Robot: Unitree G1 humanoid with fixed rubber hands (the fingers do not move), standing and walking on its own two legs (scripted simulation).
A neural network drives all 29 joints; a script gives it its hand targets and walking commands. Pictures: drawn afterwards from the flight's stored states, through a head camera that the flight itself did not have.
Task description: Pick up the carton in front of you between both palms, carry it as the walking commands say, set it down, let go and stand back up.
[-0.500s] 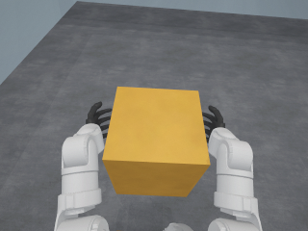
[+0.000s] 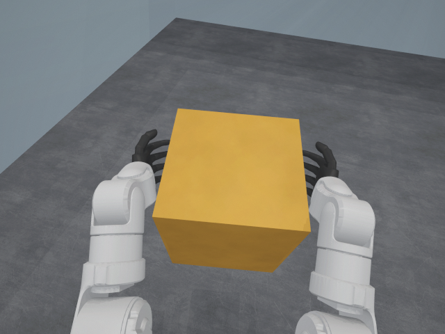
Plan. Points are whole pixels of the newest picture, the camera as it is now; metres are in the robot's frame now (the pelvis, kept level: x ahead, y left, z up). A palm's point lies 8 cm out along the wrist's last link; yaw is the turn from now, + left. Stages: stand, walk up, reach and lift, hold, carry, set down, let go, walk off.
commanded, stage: carry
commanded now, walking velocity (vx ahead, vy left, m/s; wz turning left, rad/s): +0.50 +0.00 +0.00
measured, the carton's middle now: (229, 198) +0.34 +0.04 +0.05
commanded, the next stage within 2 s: none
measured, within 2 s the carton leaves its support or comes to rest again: neither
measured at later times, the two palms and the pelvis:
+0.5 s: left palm (210, 94) +0.65 +0.13 +0.07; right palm (323, 101) +0.68 -0.17 +0.07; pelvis +0.33 -0.04 -0.02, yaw +2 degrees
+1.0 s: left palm (220, 57) +0.86 +0.13 +0.07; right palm (317, 68) +0.85 -0.17 +0.07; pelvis +0.61 -0.01 -0.01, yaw -1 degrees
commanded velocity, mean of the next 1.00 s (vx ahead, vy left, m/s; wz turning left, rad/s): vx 0.27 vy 0.00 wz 0.00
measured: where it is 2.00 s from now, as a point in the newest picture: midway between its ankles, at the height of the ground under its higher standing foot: (239, 252)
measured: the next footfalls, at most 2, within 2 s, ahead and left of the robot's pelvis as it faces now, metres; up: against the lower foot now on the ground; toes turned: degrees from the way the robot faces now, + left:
right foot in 0.40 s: +0.44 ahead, -0.10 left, +0.00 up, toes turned -5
left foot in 0.84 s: +0.71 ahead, +0.07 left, +0.00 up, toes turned -14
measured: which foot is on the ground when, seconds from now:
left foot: down 0.00-0.40, up 0.42-0.82, down 0.84-1.00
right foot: up 0.00-0.38, down 0.40-0.88, up 0.90-1.00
